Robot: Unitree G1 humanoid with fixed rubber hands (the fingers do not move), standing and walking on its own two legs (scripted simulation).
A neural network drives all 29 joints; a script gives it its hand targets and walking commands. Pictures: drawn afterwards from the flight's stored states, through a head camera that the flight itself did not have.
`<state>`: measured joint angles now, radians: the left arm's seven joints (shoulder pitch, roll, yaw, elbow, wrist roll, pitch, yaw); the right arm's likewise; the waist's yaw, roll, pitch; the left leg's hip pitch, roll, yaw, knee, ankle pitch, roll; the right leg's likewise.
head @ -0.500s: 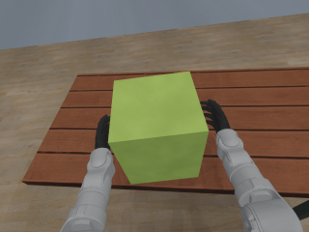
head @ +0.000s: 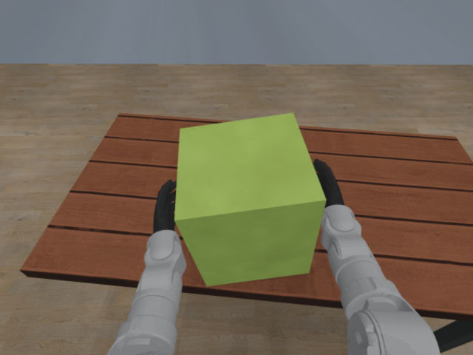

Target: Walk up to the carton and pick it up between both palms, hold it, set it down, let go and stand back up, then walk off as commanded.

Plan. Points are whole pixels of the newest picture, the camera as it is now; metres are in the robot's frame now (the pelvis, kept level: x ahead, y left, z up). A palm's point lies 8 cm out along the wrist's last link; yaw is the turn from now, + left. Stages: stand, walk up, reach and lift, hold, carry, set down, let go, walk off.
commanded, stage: reach and lift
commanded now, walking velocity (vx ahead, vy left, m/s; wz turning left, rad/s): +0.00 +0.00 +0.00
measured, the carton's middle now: (247, 204) +0.40 +0.01 +0.03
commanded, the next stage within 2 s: none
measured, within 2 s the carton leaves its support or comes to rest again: neither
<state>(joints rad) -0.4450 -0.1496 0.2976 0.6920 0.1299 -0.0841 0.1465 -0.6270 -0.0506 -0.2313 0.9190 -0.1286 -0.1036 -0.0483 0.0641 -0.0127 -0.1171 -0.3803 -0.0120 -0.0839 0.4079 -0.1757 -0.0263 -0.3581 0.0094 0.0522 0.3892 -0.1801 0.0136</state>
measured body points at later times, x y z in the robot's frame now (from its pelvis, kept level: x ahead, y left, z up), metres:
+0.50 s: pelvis +0.00 +0.00 +0.00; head +0.03 +0.02 +0.45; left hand +0.36 +0.17 +0.04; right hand +0.42 -0.12 +0.07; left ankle +0.01 +0.13 -0.74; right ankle +0.00 -0.13 -0.74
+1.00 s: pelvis -0.01 +0.00 +0.00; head -0.01 -0.03 +0.45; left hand +0.35 +0.16 +0.09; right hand +0.40 -0.14 +0.08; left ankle +0.01 +0.13 -0.74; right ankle +0.00 -0.13 -0.74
